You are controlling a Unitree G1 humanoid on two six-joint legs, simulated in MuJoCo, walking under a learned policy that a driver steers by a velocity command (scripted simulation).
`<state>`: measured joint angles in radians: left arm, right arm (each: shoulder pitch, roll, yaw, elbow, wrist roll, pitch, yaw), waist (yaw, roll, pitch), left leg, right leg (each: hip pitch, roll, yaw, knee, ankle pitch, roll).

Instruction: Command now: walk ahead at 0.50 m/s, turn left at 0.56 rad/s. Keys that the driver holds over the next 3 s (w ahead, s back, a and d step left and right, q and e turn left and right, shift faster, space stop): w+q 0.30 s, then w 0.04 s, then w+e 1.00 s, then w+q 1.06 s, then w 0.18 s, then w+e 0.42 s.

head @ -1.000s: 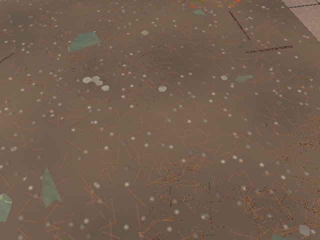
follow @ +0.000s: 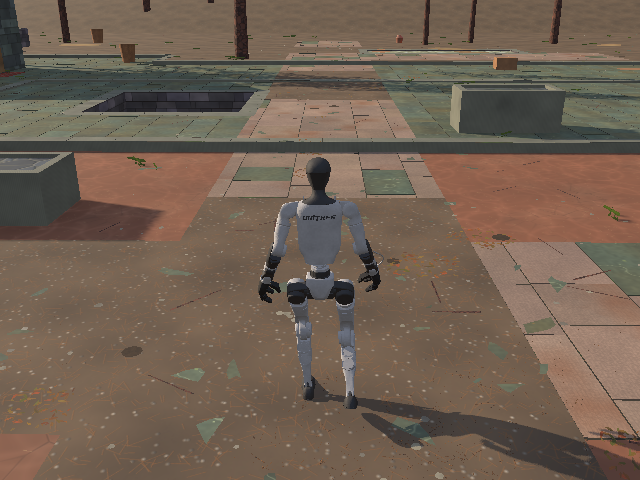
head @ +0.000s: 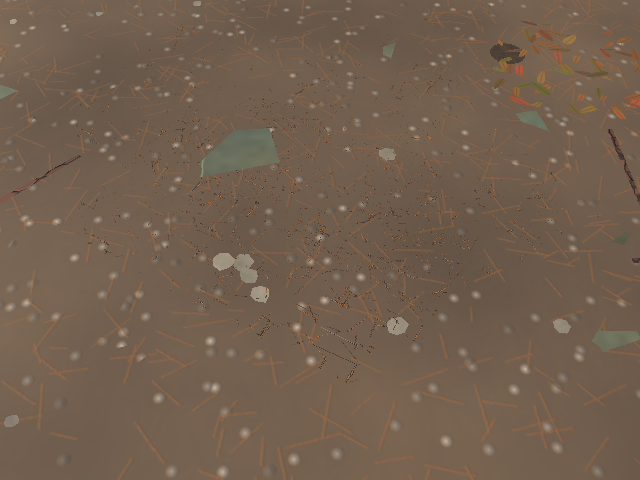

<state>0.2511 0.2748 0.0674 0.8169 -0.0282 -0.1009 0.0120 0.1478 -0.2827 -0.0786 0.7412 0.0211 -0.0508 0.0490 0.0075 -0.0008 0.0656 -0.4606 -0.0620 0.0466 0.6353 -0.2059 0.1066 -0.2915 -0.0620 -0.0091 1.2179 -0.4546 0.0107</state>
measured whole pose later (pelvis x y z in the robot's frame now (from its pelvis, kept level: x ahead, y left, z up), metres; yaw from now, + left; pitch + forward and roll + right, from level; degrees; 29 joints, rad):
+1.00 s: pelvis +0.54 +0.05 +0.02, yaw -1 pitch +2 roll +1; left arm 0.35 0.30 0.06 0.75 -0.03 -0.04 0.01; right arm 0.16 -0.25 -0.05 0.67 -0.01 -0.10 0.01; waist 0.02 -0.04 -0.01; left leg -0.30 -0.02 0.01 0.46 -0.19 0.02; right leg -0.43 0.01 0.08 1.13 -0.40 -0.02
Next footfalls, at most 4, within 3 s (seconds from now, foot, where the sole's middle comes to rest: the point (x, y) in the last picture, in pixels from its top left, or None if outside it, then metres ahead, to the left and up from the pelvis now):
0.42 right None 0.43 -0.10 -0.76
0.88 left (257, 392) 0.61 0.16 -0.76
1.36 right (394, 294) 0.86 -0.15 -0.76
1.94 left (331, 185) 1.21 0.00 -0.76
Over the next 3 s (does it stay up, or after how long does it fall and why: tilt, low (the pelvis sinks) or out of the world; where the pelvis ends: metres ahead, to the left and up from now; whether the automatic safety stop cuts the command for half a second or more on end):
stays up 1.60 0.01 0.02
